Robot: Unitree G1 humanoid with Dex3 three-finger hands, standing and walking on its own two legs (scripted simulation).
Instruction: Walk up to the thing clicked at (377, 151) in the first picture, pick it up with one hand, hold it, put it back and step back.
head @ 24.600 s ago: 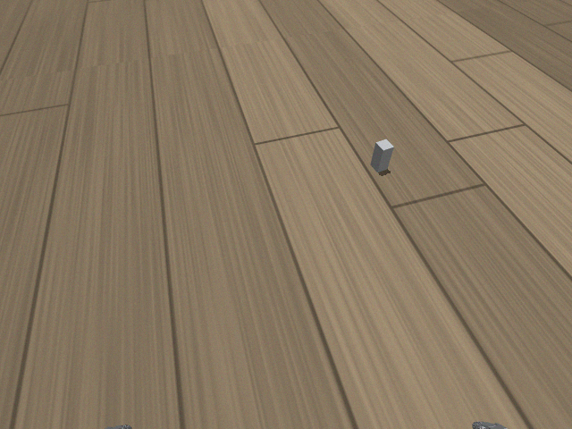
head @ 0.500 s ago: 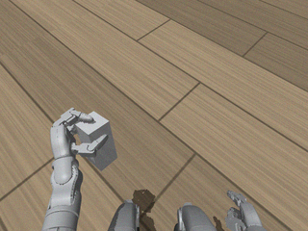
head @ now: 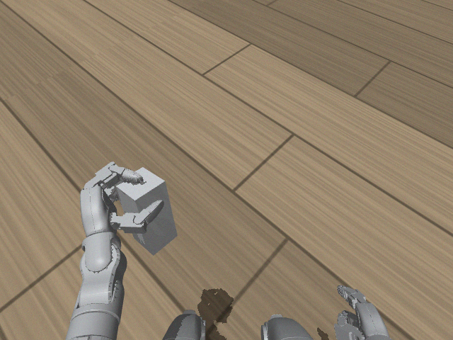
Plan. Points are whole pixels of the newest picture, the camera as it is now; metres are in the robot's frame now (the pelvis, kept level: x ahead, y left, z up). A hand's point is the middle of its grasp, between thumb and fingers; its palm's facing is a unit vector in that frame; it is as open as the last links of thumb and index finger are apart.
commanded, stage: lift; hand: left
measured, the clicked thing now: (148, 212) +0.33 +0.17 -0.01
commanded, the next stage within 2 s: hold in 0.14 s
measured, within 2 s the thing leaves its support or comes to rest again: neither
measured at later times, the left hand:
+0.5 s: hand (128, 193) +0.33 +0.18 +0.06, palm faces +0.28 -0.96 -0.01, open 8.1 cm
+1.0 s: hand (129, 191) +0.33 +0.18 +0.07, palm faces +0.29 -0.96 -0.02, open 8.1 cm
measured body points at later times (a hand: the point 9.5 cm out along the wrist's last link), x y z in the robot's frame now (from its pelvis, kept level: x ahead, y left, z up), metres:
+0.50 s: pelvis +0.00 +0.01 +0.01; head +0.05 +0.01 +0.46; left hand +0.31 +0.23 +0.06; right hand +0.14 -0.23 -0.10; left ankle +0.01 +0.13 -0.68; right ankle -0.01 -0.12 -0.68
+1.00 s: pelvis -0.01 +0.00 +0.02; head +0.03 +0.01 +0.47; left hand +0.31 +0.23 +0.07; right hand +0.13 -0.24 -0.09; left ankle +0.01 +0.13 -0.68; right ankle -0.01 -0.12 -0.68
